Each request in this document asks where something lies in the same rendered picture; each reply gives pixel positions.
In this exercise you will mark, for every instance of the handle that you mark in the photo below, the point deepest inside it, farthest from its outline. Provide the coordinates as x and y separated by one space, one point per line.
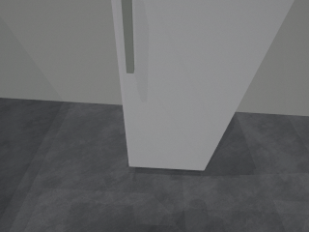
128 34

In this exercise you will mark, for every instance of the fridge door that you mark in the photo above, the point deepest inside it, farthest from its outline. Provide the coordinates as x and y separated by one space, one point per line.
193 62

